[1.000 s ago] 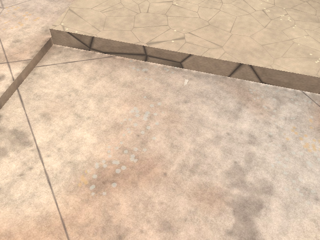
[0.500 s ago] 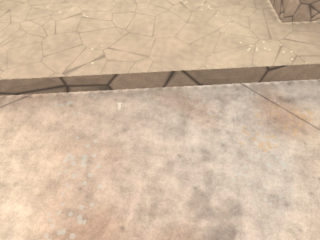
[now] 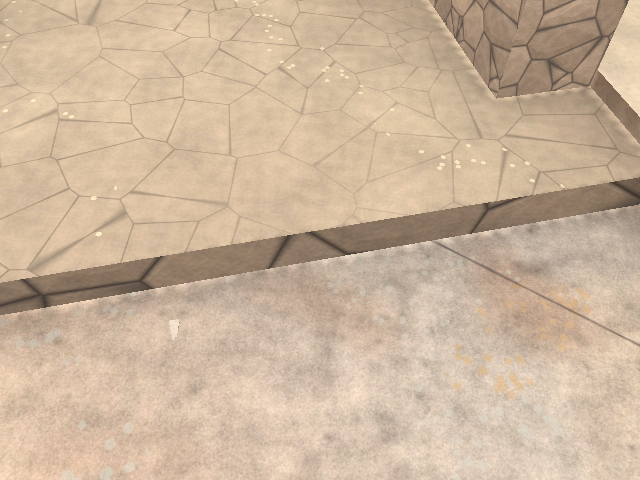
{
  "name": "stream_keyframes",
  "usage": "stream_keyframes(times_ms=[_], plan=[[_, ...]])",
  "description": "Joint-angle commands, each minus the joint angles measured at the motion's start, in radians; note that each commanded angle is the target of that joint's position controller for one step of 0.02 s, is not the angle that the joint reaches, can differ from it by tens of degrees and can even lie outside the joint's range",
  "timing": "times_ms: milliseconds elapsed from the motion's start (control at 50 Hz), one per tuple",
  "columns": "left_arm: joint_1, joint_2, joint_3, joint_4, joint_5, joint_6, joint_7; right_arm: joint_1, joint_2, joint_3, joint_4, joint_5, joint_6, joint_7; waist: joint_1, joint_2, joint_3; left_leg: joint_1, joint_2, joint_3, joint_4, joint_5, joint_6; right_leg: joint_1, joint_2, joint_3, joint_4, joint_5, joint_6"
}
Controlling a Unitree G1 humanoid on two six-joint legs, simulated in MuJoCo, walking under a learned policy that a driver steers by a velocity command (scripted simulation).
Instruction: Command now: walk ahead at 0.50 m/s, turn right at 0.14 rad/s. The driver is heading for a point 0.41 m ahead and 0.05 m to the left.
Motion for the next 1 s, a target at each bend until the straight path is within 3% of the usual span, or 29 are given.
stream_keyframes(times_ms=[20, 60, 140, 200, 260, 320, 340, 360, 380, 400, 420, 440, 460, 480, 520, 560, 620, 680, 760, 800, 820, 840, 860, 880, 900, 940, 1000], plan=[[0.048, 0.057, 0.007, -0.046, 0.014, 0.008, -0.015, 0.089, -0.088, -0.019, -0.001, 0.012, -0.030, 0.002, -0.004, 0.131, -0.049, 0.170, 0.254, -0.296, -0.259, 0.170, 0.128, -0.168, -0.073, 0.017, -0.010, 0.036, 0.017], [0.004, 0.046, 0.001, -0.058, 0.017, 0.015, -0.021, 0.119, -0.101, -0.023, 0.021, 0.020, -0.039, 0.005, -0.001, 0.127, -0.036, 0.179, 0.251, -0.253, -0.290, 0.205, 0.141, -0.221, -0.095, -0.011, -0.051, 0.070, 0.032], [-0.183, 0.024, -0.018, -0.116, 0.015, 0.014, -0.028, 0.177, -0.095, -0.021, 0.058, 0.023, -0.033, 0.004, -0.036, 0.114, 0.014, 0.198, 0.217, -0.174, -0.338, 0.236, 0.138, -0.306, -0.141, -0.075, -0.244, 0.203, 0.065], [-0.289, 0.000, -0.034, -0.145, 0.007, 0.008, -0.031, 0.220, -0.108, -0.023, 0.083, 0.023, -0.032, 0.004, -0.064, 0.116, 0.021, 0.210, 0.204, -0.127, -0.329, 0.307, 0.123, -0.253, -0.129, -0.114, -0.418, 0.283, 0.068], [-0.353, 0.010, -0.036, -0.163, 0.002, 0.004, -0.026, 0.262, -0.121, -0.025, 0.106, 0.019, -0.027, 0.001, -0.081, 0.115, 0.026, 0.268, 0.233, -0.127, -0.298, 0.361, 0.118, -0.218, -0.109, -0.132, -0.514, 0.287, 0.051], [-0.355, 0.029, -0.030, -0.170, 0.004, -0.002, -0.019, 0.259, -0.133, -0.028, 0.123, 0.013, -0.020, -0.008, -0.062, 0.116, 0.029, 0.333, 0.270, -0.133, -0.235, 0.473, 0.107, -0.164, -0.088, -0.134, -0.577, 0.212, 0.011], [-0.314, 0.037, -0.025, -0.158, 0.007, -0.007, -0.013, 0.253, -0.136, -0.028, 0.127, 0.014, -0.017, -0.010, -0.040, 0.113, 0.011, 0.333, 0.267, -0.134, -0.168, 0.585, 0.097, -0.085, -0.066, -0.136, -0.607, 0.180, -0.003], [-0.197, 0.045, -0.017, -0.117, 0.013, -0.017, -0.006, 0.239, -0.139, -0.028, 0.133, 0.016, -0.012, -0.012, 0.016, 0.097, -0.040, 0.335, 0.238, -0.104, -0.030, 0.710, 0.077, 0.046, -0.033, -0.146, -0.673, 0.201, -0.023], [-0.044, 0.074, -0.004, -0.065, 0.029, -0.032, 0.006, 0.238, -0.123, -0.022, 0.131, 0.024, -0.010, -0.014, 0.070, 0.069, -0.134, 0.255, 0.189, -0.067, 0.155, 0.661, 0.050, 0.259, -0.061, -0.118, -0.703, 0.277, -0.051], [0.122, 0.154, 0.014, -0.040, 0.051, -0.041, 0.020, 0.235, -0.079, -0.008, 0.088, 0.032, -0.014, -0.017, 0.118, -0.047, -0.272, 0.064, 0.125, -0.019, 0.452, 0.275, 0.019, 0.506, -0.314, 0.127, -0.678, 0.446, -0.101], [0.111, 0.229, 0.035, -0.037, 0.029, -0.027, 0.020, 0.391, -0.004, 0.003, 0.101, 0.061, -0.007, -0.022, 0.046, -0.240, -0.370, -0.192, -0.049, -0.008, 0.757, -0.426, -0.013, 0.648, -0.550, 0.484, -0.740, 0.732, -0.260], [0.073, 0.163, 0.028, -0.039, -0.021, -0.019, 0.013, 0.322, -0.107, -0.025, 0.122, 0.028, 0.009, -0.033, 0.047, -0.058, -0.295, -0.222, 0.001, -0.119, 0.808, -0.377, -0.008, 0.548, -0.481, 0.410, -0.745, 0.806, -0.253], [-0.018, 0.093, 0.007, -0.045, -0.024, -0.024, 0.013, 0.253, -0.079, -0.022, 0.106, 0.025, 0.008, -0.029, 0.012, -0.047, -0.167, -0.244, 0.031, -0.124, 0.786, -0.318, -0.010, 0.436, -0.433, 0.258, -0.760, 0.891, -0.225], [-0.066, 0.039, -0.008, -0.045, -0.020, -0.029, 0.011, 0.221, -0.056, -0.016, 0.105, 0.021, 0.010, -0.027, -0.010, -0.020, -0.105, -0.229, 0.062, -0.118, 0.728, -0.275, -0.017, 0.347, -0.380, 0.163, -0.796, 0.920, -0.186], [-0.103, 0.006, -0.022, -0.032, -0.021, -0.034, 0.018, 0.221, -0.043, -0.016, 0.115, 0.004, 0.037, -0.015, -0.054, -0.045, -0.078, -0.143, 0.079, -0.106, 0.641, -0.220, -0.039, 0.231, -0.312, 0.057, -0.845, 0.928, -0.135], [-0.090, 0.022, -0.023, -0.012, -0.018, -0.047, 0.018, 0.233, -0.021, -0.016, 0.126, 0.003, 0.057, -0.008, -0.079, -0.035, -0.113, -0.071, 0.056, -0.092, 0.595, -0.171, -0.055, 0.193, -0.294, 0.002, -0.854, 1.014, -0.136], [-0.099, 0.033, -0.028, 0.013, -0.014, -0.049, 0.020, 0.196, -0.002, -0.007, 0.132, 0.001, 0.074, -0.012, -0.095, -0.048, -0.107, -0.032, 0.064, -0.069, 0.440, -0.107, -0.066, 0.148, -0.260, -0.064, -0.860, 0.975, -0.125], [-0.056, 0.039, -0.031, 0.048, -0.010, -0.036, 0.023, 0.110, -0.003, 0.002, 0.127, 0.006, 0.083, -0.025, -0.059, -0.076, -0.100, 0.007, 0.065, -0.041, 0.291, -0.059, -0.063, 0.143, -0.247, -0.073, -0.856, 0.871, -0.114], [-0.031, 0.038, -0.031, 0.081, -0.007, -0.010, 0.029, 0.064, -0.013, 0.010, 0.141, 0.011, 0.082, -0.040, -0.036, -0.059, -0.074, 0.068, 0.069, -0.034, 0.146, -0.088, -0.047, 0.133, -0.272, -0.008, -0.849, 0.582, -0.121], [-0.044, 0.029, -0.034, 0.090, -0.015, 0.003, 0.036, 0.076, -0.012, 0.017, 0.159, 0.005, 0.071, -0.047, -0.059, -0.007, -0.045, 0.176, 0.085, -0.052, -0.058, 0.039, -0.032, 0.083, -0.245, 0.008, -0.820, 0.356, -0.075], [-0.026, 0.012, -0.039, 0.092, -0.012, 0.004, 0.038, 0.095, -0.051, 0.011, 0.171, 0.000, 0.061, -0.052, -0.048, 0.038, -0.047, 0.243, 0.156, -0.127, -0.092, 0.150, -0.025, 0.049, -0.214, 0.011, -0.797, 0.257, -0.037], [0.043, -0.003, -0.035, 0.099, -0.010, 0.005, 0.036, 0.098, -0.104, 0.005, 0.172, -0.002, 0.051, -0.055, 0.008, 0.117, -0.038, 0.264, 0.244, -0.210, -0.079, 0.329, -0.001, 0.027, -0.142, -0.030, -0.765, 0.144, -0.011], [0.107, -0.057, -0.048, 0.141, -0.022, 0.020, 0.039, 0.046, -0.078, 0.011, 0.184, 0.023, 0.053, -0.049, 0.033, 0.193, -0.027, 0.128, 0.259, -0.230, -0.098, 0.255, 0.043, 0.129, -0.096, -0.065, -0.817, 0.065, 0.005], [0.075, -0.027, -0.043, 0.156, -0.017, 0.029, 0.044, 0.018, -0.026, 0.022, 0.179, 0.025, 0.051, -0.041, 0.015, 0.153, 0.019, 0.057, 0.222, -0.215, -0.122, 0.167, 0.022, 0.187, -0.103, -0.054, -0.826, 0.106, 0.017], [0.043, -0.004, -0.035, 0.157, -0.014, 0.032, 0.045, 0.016, -0.014, 0.025, 0.183, 0.026, 0.048, -0.037, 0.000, 0.131, 0.022, 0.045, 0.186, -0.183, -0.123, 0.140, 0.000, 0.215, -0.116, -0.043, -0.823, 0.157, 0.015], [0.015, 0.001, -0.031, 0.162, -0.017, 0.033, 0.043, 0.044, -0.015, 0.026, 0.208, 0.028, 0.048, -0.045, -0.010, 0.115, 0.009, 0.080, 0.152, -0.154, -0.124, 0.135, -0.015, 0.224, -0.138, -0.030, -0.825, 0.208, 0.010], [0.012, -0.027, -0.039, 0.189, -0.018, 0.030, 0.047, 0.055, -0.011, 0.026, 0.230, 0.028, 0.049, -0.049, -0.016, 0.064, 0.003, 0.125, 0.153, -0.150, -0.120, 0.158, -0.011, 0.214, -0.144, -0.030, -0.839, 0.214, 0.017]])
